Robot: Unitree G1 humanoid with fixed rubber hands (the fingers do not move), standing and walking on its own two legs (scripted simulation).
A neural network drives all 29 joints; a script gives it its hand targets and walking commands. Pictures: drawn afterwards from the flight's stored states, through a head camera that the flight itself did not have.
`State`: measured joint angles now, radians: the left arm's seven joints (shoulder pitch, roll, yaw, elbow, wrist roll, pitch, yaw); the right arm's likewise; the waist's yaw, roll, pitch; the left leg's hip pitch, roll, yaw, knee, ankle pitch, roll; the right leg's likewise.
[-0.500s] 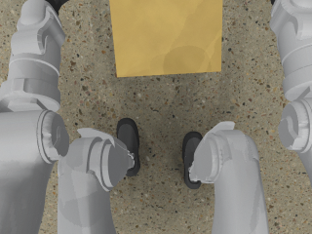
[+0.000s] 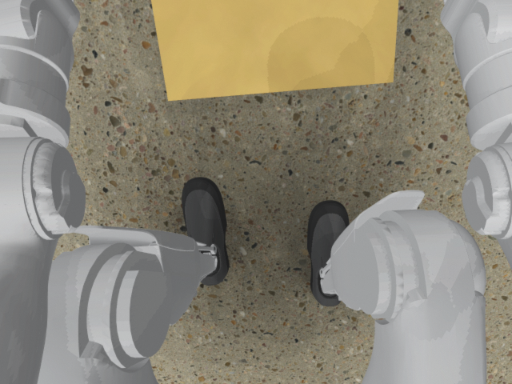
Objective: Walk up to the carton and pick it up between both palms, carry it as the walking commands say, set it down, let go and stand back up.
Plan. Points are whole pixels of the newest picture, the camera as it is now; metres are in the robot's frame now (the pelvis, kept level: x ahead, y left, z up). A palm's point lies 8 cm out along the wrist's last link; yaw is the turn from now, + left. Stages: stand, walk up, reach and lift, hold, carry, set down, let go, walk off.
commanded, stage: reach and lift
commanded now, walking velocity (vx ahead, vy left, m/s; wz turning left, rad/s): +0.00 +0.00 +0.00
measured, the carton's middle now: out of the picture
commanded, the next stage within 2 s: none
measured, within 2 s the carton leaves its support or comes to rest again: leaves its support in 1.62 s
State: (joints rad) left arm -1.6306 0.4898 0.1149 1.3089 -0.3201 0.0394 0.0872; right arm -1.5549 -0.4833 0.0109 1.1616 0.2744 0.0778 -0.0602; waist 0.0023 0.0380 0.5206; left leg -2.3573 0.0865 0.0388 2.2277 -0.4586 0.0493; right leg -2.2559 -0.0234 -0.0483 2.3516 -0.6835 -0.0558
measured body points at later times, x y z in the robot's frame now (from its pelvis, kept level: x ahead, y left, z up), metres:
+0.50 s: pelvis +0.00 +0.00 +0.01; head +0.38 -0.02 +0.22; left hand +0.57 +0.20 -0.19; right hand +0.57 -0.19 -0.20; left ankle +0.14 +0.12 -0.30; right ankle +0.09 -0.10 -0.30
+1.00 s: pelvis +0.00 +0.00 +0.01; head +0.39 -0.02 +0.22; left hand +0.57 +0.16 -0.19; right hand +0.57 -0.18 -0.20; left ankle +0.14 +0.12 -0.30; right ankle +0.09 -0.10 -0.30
